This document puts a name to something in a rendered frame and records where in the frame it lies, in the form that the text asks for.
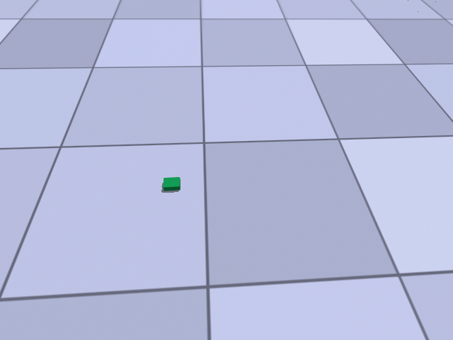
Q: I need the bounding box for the small box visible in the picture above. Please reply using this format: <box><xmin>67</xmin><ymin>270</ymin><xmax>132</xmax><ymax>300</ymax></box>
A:
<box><xmin>163</xmin><ymin>177</ymin><xmax>180</xmax><ymax>191</ymax></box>

